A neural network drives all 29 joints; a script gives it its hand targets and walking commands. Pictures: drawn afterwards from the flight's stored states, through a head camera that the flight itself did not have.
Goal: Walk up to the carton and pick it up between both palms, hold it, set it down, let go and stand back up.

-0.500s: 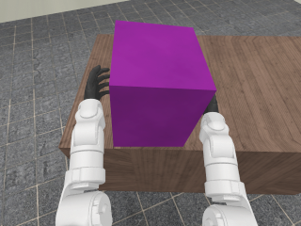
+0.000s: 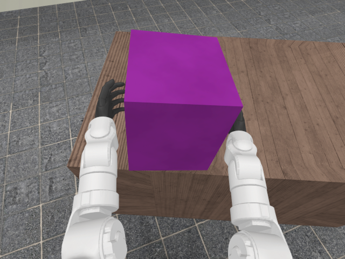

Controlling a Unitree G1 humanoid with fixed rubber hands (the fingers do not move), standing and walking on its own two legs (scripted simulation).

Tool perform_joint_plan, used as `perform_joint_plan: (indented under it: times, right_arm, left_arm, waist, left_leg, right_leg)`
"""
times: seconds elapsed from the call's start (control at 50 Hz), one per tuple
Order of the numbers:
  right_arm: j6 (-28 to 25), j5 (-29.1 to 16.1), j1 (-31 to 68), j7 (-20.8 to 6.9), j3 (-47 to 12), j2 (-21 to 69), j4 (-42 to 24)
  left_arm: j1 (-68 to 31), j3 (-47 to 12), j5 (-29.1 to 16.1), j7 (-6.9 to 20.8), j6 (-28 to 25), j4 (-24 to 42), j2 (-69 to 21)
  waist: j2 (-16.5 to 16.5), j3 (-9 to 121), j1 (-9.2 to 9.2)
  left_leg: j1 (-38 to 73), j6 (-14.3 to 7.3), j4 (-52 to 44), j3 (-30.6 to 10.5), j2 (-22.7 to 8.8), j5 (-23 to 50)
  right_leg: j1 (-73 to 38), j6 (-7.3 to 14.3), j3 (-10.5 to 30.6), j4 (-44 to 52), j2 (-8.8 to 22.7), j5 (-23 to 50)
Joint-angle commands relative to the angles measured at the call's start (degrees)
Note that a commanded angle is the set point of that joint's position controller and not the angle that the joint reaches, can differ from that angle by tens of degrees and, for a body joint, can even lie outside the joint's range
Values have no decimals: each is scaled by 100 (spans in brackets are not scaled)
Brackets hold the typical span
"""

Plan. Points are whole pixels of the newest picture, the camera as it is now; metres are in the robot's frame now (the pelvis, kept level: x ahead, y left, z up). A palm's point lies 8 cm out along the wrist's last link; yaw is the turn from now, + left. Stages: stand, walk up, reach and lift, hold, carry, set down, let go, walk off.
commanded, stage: set down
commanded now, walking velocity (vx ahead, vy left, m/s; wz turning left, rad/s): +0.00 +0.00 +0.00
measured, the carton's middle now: (172, 105) +0.45 +0.03 +0.07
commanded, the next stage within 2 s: none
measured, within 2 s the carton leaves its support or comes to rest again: neither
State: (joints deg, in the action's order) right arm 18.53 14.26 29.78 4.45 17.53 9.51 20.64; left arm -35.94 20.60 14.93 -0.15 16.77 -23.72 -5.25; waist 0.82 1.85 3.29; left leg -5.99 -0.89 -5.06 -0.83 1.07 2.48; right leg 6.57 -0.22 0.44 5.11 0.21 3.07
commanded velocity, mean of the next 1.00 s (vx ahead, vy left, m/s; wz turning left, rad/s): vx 0.00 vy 0.00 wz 0.00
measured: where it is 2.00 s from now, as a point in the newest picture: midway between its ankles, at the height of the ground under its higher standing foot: outside the picture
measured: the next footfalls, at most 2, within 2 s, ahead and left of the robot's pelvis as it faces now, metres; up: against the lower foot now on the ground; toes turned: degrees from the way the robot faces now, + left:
none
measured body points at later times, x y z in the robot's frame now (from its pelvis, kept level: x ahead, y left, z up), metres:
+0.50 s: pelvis -0.01 +0.00 +0.00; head +0.06 +0.00 +0.44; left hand +0.40 +0.18 +0.06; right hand +0.40 -0.12 +0.04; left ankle -0.02 +0.11 -0.76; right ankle -0.01 -0.12 -0.76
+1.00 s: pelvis +0.01 +0.00 -0.01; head +0.10 +0.01 +0.43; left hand +0.43 +0.17 +0.02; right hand +0.42 -0.13 +0.00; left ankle -0.02 +0.11 -0.76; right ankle -0.01 -0.12 -0.76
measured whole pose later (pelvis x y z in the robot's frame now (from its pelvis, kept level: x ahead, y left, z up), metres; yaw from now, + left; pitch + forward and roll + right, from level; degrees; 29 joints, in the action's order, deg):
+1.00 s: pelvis +0.01 +0.00 -0.01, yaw +1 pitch +22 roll +0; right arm -2.1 16.1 35.4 6.1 24.4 6.9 46.1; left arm -42.0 24.4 16.5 -1.4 -3.5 -52.6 -1.0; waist 1.5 11.9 1.6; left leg -20.1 -0.7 -5.0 -0.8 0.8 3.6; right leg 20.4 0.0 -0.1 5.1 0.0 4.0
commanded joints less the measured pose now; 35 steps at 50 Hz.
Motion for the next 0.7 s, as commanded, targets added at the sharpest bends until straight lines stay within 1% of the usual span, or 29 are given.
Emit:
perform_joint_plan:
  times: [0.0, 0.12, 0.24, 0.34, 0.46, 0.5, 0.56, 0.6, 0.62, 0.68]
  right_arm:
    - [-702, -470, 4671, -864, -2653, 2496, -1370]
    - [-753, -179, 4515, -885, -2182, 2351, -705]
    - [-888, 123, 4562, -964, -1659, 2280, -209]
    - [-1154, 200, 4734, -943, -1489, 2219, -109]
    - [-1576, 58, 5002, -809, -1565, 2120, -78]
    - [-1716, 56, 5062, -765, -1571, 2113, 53]
    - [-1919, 30, 5081, -699, -1569, 2060, 245]
    - [-2026, 88, 5014, -648, -1470, 1999, 467]
    - [-2072, 112, 4955, -627, -1400, 1985, 608]
    - [-2200, 201, 4881, -575, -1193, 1886, 903]
  left_arm:
    - [-3445, -2546, -436, 964, -460, 699, -2614]
    - [-3354, -2232, -219, 961, -509, 125, -2554]
    - [-3437, -1722, 25, 1054, -668, -337, -2384]
    - [-3625, -1532, 72, 1078, -962, -495, -2269]
    - [-3815, -1580, 14, 972, -1383, -634, -2141]
    - [-3863, -1593, 17, 935, -1525, -714, -2127]
    - [-3821, -1586, 26, 870, -1713, -1035, -2095]
    - [-3795, -1524, 64, 822, -1816, -1187, -2053]
    - [-3817, -1493, 104, 804, -1868, -1261, -2032]
    - [-3705, -1336, 181, 766, -1981, -1672, -1958]
  waist:
    - [-164, 4692, 69]
    - [-201, 4216, 62]
    - [-130, 3882, 58]
    - [-121, 4119, 42]
    - [-145, 4765, 68]
    - [-124, 4964, 80]
    - [-84, 5183, 77]
    - [-21, 5207, 54]
    - [-71, 5182, 58]
    - [-22, 5061, 16]
  left_leg:
    - [1885, 211, 926, 104, 59, 3843]
    - [1707, 250, 859, 146, 39, 3380]
    - [1487, 221, 750, 200, 60, 2853]
    - [1325, 185, 769, 202, 99, 2824]
    - [1135, 147, 816, 211, 98, 2898]
    - [1051, 143, 823, 224, 106, 2841]
    - [941, 127, 849, 252, 114, 2830]
    - [829, 120, 814, 262, 125, 2727]
    - [744, 129, 800, 261, 123, 2661]
    - [565, 117, 738, 277, 135, 2418]
  right_leg:
    - [-1688, 146, 67, -445, -143, 2257]
    - [-1337, 210, 16, -251, -164, 1548]
    - [-1256, 233, -44, -155, -192, 1146]
    - [-1259, 213, -54, -240, -200, 1270]
    - [-1330, 187, -48, -389, -177, 1511]
    - [-1337, 157, -64, -416, -170, 1537]
    - [-1264, 123, -59, -467, -160, 1616]
    - [-1252, 96, -70, -487, -161, 1648]
    - [-1246, 103, -76, -475, -152, 1623]
    - [-1126, 74, -108, -483, -152, 1563]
